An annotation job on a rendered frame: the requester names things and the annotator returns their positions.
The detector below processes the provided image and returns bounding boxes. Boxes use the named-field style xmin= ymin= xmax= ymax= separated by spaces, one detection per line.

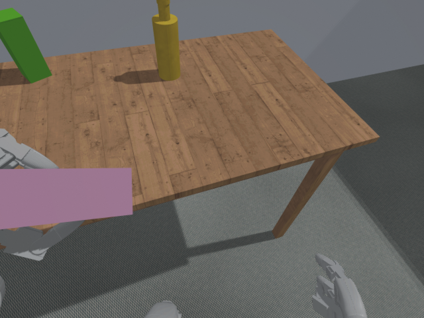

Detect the sponge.
xmin=0 ymin=168 xmax=133 ymax=229

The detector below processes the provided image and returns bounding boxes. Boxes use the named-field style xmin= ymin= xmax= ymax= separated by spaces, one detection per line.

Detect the right robot hand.
xmin=312 ymin=254 xmax=367 ymax=318

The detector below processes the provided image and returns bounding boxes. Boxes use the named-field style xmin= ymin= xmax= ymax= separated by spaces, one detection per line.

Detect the left robot hand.
xmin=0 ymin=129 xmax=85 ymax=261

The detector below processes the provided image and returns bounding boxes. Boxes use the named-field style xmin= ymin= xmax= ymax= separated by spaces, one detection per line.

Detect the robot left thigh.
xmin=144 ymin=302 xmax=182 ymax=318

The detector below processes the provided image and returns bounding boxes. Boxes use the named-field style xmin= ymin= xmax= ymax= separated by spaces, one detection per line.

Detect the table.
xmin=0 ymin=29 xmax=380 ymax=249

